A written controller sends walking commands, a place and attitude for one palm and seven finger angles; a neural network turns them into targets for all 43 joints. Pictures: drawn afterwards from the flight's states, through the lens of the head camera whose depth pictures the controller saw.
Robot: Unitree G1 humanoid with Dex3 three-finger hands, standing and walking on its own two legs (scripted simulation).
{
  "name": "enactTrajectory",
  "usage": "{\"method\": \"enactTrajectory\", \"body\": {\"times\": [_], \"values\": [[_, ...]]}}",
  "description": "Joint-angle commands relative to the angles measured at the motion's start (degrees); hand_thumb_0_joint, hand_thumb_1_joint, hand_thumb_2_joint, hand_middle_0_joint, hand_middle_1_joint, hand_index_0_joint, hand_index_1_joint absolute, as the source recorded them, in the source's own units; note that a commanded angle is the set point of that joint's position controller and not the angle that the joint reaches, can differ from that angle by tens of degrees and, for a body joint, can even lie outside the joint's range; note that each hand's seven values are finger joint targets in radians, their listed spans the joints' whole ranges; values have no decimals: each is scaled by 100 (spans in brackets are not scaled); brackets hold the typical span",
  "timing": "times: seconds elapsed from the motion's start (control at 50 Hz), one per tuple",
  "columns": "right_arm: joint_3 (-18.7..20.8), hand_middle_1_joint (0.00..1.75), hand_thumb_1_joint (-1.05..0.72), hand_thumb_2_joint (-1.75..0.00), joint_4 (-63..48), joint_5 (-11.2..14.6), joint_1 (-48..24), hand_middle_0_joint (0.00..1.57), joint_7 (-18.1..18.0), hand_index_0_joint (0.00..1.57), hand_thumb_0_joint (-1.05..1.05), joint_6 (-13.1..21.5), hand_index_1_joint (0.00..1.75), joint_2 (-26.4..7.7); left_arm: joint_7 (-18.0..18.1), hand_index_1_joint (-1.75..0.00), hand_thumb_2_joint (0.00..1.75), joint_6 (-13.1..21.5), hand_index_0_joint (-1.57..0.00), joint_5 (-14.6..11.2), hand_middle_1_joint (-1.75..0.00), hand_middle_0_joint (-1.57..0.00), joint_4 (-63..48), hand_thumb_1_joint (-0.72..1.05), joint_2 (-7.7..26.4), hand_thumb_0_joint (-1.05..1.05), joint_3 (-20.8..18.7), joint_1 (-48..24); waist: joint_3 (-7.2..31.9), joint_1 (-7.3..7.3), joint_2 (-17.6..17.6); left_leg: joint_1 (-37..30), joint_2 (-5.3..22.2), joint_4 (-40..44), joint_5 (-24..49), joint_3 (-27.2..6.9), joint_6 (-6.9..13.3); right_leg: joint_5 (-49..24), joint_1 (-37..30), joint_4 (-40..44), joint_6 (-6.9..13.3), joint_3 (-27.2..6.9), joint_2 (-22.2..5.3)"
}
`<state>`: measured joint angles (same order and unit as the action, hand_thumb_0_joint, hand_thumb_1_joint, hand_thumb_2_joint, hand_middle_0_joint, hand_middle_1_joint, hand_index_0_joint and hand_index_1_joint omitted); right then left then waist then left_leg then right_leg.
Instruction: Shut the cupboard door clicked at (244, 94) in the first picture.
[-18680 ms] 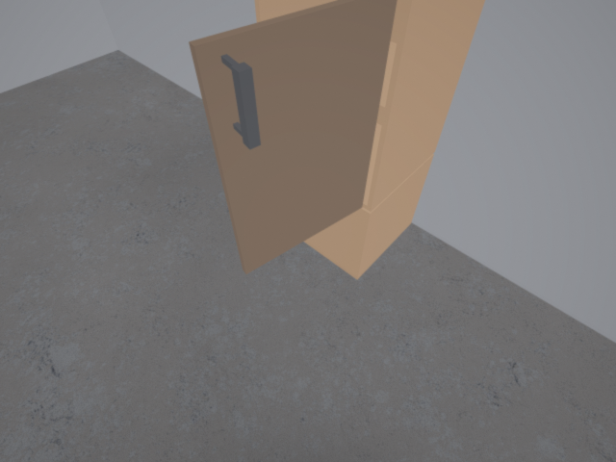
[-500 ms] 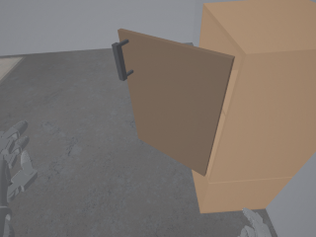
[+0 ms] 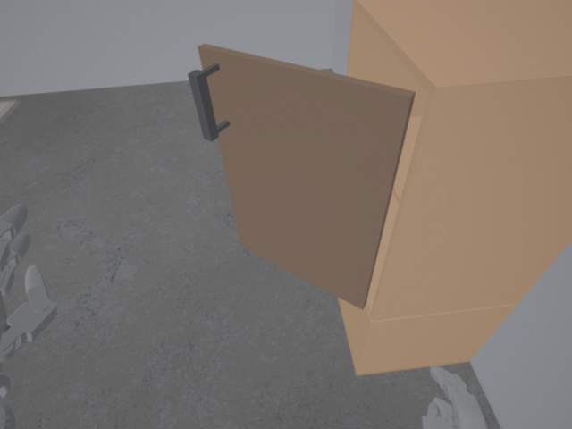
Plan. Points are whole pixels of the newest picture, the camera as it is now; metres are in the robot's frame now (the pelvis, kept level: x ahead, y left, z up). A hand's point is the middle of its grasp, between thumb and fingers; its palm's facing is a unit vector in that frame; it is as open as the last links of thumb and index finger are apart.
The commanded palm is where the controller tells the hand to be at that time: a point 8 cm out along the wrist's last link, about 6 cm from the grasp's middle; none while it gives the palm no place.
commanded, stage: step back with the hand held close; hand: left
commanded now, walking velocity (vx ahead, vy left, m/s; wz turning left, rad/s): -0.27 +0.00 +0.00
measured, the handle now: (212, 102) +0.65 +0.21 +0.15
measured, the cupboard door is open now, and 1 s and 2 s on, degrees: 50 50 50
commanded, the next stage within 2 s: stop stepping back and stand still in 1.24 s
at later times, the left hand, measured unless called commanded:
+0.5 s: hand (2, 378) +0.13 +0.28 +0.16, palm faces +0.45 -0.77 -0.45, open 7.4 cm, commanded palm +0.07 +0.31 +0.17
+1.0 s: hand out of the picture +0.05 +0.28 +0.16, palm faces +0.52 -0.75 -0.41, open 7.4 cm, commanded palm -0.02 +0.32 +0.17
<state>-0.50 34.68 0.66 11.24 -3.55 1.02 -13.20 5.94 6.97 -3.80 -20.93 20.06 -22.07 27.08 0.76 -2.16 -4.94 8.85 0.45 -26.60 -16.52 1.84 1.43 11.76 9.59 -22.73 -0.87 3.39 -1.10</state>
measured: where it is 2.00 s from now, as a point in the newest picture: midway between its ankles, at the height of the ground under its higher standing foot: outside the picture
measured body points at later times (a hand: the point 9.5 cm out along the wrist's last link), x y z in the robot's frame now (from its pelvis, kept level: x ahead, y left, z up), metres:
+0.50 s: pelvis -0.07 +0.01 -0.02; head -0.08 +0.01 +0.43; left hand +0.10 +0.32 +0.18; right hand +0.09 -0.23 -0.09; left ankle -0.02 +0.10 -0.74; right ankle +0.00 -0.13 -0.74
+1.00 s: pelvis -0.14 +0.01 -0.03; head -0.13 +0.02 +0.42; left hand +0.01 +0.32 +0.18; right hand +0.04 -0.23 -0.11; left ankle -0.03 +0.10 -0.73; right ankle +0.00 -0.12 -0.74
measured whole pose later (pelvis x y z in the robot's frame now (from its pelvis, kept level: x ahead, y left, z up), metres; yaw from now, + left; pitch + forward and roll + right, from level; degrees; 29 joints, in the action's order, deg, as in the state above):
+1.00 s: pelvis -0.14 +0.01 -0.03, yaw +5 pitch -1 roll +0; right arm 1.5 35.1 0.3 11.8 -2.5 2.9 -12.8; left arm 8.5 15.6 -1.1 -29.4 21.6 -25.2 27.2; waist -2.0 0.2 1.8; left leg 30.0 -1.3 -44.4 -24.5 3.8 1.7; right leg 8.1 28.5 -37.6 -2.0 -2.7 -1.2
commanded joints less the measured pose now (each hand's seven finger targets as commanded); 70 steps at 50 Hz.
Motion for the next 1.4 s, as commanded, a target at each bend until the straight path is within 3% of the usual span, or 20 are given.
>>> {"method": "enactTrajectory", "body": {"times": [0.0, 0.14, 0.38, 0.5, 0.62, 0.74, 0.8, 0.88, 0.94, 0.98, 1.0, 1.02, 1.04, 1.08, 1.12, 1.24, 1.28, 1.3, 1.34, 1.38], "values": [[359, 30, -90, -90, -1033, -7, -648, 20, -134, 20, 0, 104, 30, -686, 174, -30, 90, 389, -20, 21, -30, -20, -1219, 90, 1276, 0, -768, 32, 800, 125, 328, 343, 275, 105, 1847, -312, -8, -2063, -277, -59, 262, -610, -548], [395, 30, -90, -90, -1347, 41, -610, 20, -230, 20, 0, -109, 30, -702, 232, -30, 90, 445, -20, -1, -30, -20, -1654, 90, 1449, 0, -1000, 261, 1010, 117, 76, 797, 543, 319, 2593, -483, -4, -2266, -521, -879, 80, -384, -229], [405, 30, -90, -90, -1360, 44, -377, 20, -218, 20, 0, 133, 30, -785, 316, -30, 90, 729, -20, 185, -30, -20, -1605, 90, 1320, 0, -1004, -7, 218, 204, 116, 3264, 633, 717, -1789, -791, 402, -297, -742, -1096, 63, -784, -209], [406, 30, -90, -90, -1224, -31, -265, 20, -193, 20, 0, 350, 30, -807, 399, -30, 90, 943, -20, 268, -30, -20, -1883, 90, 1457, 0, -1034, -416, 101, 259, 320, 2684, 380, 76, -1952, -779, 300, 1355, 444, -231, 252, -1230, -456], [376, 30, -90, -90, -1143, -20, -220, 20, -196, 20, 0, 555, 30, -742, 466, -30, 90, 1110, -20, 279, -30, -20, -1879, 90, 1368, 0, -1103, -114, 414, 235, -105, 3004, 651, 620, -2052, -1100, 405, 641, -191, -961, 127, -853, -107], [462, 30, -90, -90, -1152, -14, -276, 20, -164, 20, 0, 642, 30, -840, 368, -30, 90, 1194, -20, 400, -30, -20, -1581, 90, 1287, 0, -1244, -35, 213, 207, -352, 4738, 1019, 823, -3057, -1227, 652, -178, -1370, -2132, 39, -1027, 234], [495, 30, -90, -90, -1109, -33, -272, 20, -135, 20, 0, 660, 30, -827, 314, -30, 90, 1216, -20, 401, -30, -20, -1741, 90, 1383, 0, -1289, -296, 136, 229, 65, 4386, 818, 276, -2956, -1010, 544, 50, -687, -1801, 171, -1476, 47], [454, 30, -90, -90, -930, -76, -183, 20, -11, 20, 0, 602, 30, -571, 353, -30, 90, 1165, -20, 257, -30, -20, -1875, 90, 1381, 0, -1104, -367, 213, 278, 1340, 2468, 154, -1427, -1800, -485, 96, 1526, 1529, 80, 668, -2735, -1033], [413, 30, -90, -90, -805, -49, -174, 20, 63, 20, 0, 457, 30, -446, 459, -30, 90, 1148, -20, 213, -30, -20, -2047, 90, 1520, 0, -1102, -343, 650, 366, 1647, 1098, 18, -1943, -991, -311, -16, 1621, 2210, 563, 750, -2486, -1379], [430, 30, -90, -90, -852, -25, -146, 20, 34, 20, 0, 414, 30, -506, 487, -30, 90, 1190, -20, 204, -30, -20, -2273, 90, 1571, 0, -1165, -238, 694, 410, 1159, 632, 205, -1196, -1106, -505, 98, 1646, 2569, 167, 517, -1869, -1038], [464, 30, -90, -90, -904, -52, -135, 20, -31, 20, 0, 434, 30, -631, 507, -30, 90, 1228, -20, 199, -30, -20, -2312, 90, 1584, 0, -1241, -123, 551, 437, 300, 836, 581, -333, -1550, -1028, 304, 1710, 2646, -526, 336, -1481, -556], [439, 30, -90, -90, -1014, -61, -253, 20, -89, 20, 0, 505, 30, -760, 508, -30, 90, 1280, -20, 229, -30, -20, -2500, 90, 1405, 0, -1220, -141, 521, 445, -1172, 2225, 1517, 1147, -2927, -2040, 665, 1425, 1626, -2394, 61, -782, 196], [462, 30, -90, -90, -1017, -110, -485, 20, -148, 20, 0, 644, 30, -732, 535, -30, 90, 1269, -20, 239, -30, -20, -2521, 90, 1475, 0, -1428, -263, 652, 345, -1925, 3422, 2434, 2093, -3223, -2813, 1002, 1314, 591, -4514, -106, -446, 734], [629, 30, -90, -90, -741, -71, -509, 20, -95, 20, 0, 825, 30, -592, 490, -30, 90, 1295, -20, 62, -30, -20, -2481, 90, 1648, 0, -1514, -384, 964, 234, -360, 2141, 2229, 1351, -1354, -1763, 755, 1704, 1252, -5118, -37, -741, 629], [654, 30, -90, -90, -703, 1, -613, 20, 11, 20, 0, 924, 30, -591, 457, -30, 90, 1203, -20, -59, -30, -20, -1770, 90, 1237, 0, -1232, 112, 776, 198, -681, 2001, 2036, 1217, -1479, -1047, 518, 1844, 1148, -4313, -48, -382, 521], [447, 30, -90, -90, -460, -107, -381, 20, 73, 20, 0, 980, 30, -511, 228, -30, 90, 1183, -20, -43, -30, -20, -1946, 90, 1131, 0, -611, -576, 715, 222, -793, 884, 1657, 1594, -1510, -643, -333, 1910, 464, -363, 215, 52, 407], [410, 30, -90, -90, -413, -135, -393, 20, 73, 20, 0, 892, 30, -354, 250, -30, 90, 1246, -20, 9, -30, -20, -2127, 90, 1442, 0, -732, -779, 673, 186, 370, 180, 862, -394, -382, 201, -620, 1498, 1409, 1037, 718, -1428, -630], [371, 30, -90, -90, -291, -188, -366, 20, 57, 20, 0, 855, 30, -262, 347, -30, 90, 1276, -20, 67, -30, -20, -2317, 90, 1777, 0, -944, -981, 882, 202, 1053, -29, 485, -1723, -149, 253, -671, 619, 2110, 1402, 1107, -2560, -1695], [332, 30, -90, -90, -461, -106, -503, 20, -17, 20, 0, 832, 30, -298, 333, -30, 90, 1023, -20, 125, -30, -20, -2024, 90, 1723, 0, -809, -1138, 678, 96, 1745, 837, 178, -3042, -694, -137, -459, 309, 2057, 935, 1144, -2082, -1734], [252, 30, -90, -90, -598, -50, -526, 20, -83, 20, 0, 706, 30, -340, 350, -30, 90, 823, -20, 85, -30, -20, -1833, 90, 1499, 0, -778, -882, 325, 287, 1196, 973, 253, -2072, -356, -234, -338, -14, 1640, 330, 855, -1364, -1254]]}}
